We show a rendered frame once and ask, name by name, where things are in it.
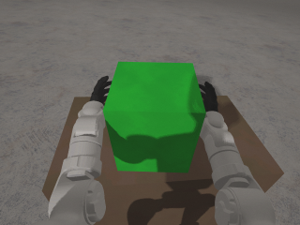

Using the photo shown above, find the robot right hand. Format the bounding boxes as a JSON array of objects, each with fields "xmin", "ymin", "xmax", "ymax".
[{"xmin": 199, "ymin": 82, "xmax": 218, "ymax": 112}]

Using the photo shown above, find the robot left upper arm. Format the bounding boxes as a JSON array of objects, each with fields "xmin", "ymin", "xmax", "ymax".
[{"xmin": 30, "ymin": 179, "xmax": 106, "ymax": 225}]

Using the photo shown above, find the robot left hand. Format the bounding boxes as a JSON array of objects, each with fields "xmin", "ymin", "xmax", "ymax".
[{"xmin": 89, "ymin": 75, "xmax": 112, "ymax": 106}]

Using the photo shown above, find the robot right forearm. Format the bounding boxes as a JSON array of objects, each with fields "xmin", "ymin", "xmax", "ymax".
[{"xmin": 200, "ymin": 111, "xmax": 276, "ymax": 223}]

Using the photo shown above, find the carton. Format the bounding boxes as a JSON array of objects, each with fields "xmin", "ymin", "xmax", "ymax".
[{"xmin": 103, "ymin": 62, "xmax": 206, "ymax": 173}]

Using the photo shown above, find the pedestal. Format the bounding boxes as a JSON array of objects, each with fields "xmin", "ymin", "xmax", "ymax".
[{"xmin": 41, "ymin": 96, "xmax": 284, "ymax": 225}]

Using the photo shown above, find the robot right upper arm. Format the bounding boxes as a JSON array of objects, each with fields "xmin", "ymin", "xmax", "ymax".
[{"xmin": 215, "ymin": 187, "xmax": 276, "ymax": 225}]

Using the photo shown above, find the robot left forearm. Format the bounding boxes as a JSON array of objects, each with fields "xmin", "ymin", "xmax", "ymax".
[{"xmin": 48, "ymin": 100, "xmax": 106, "ymax": 217}]

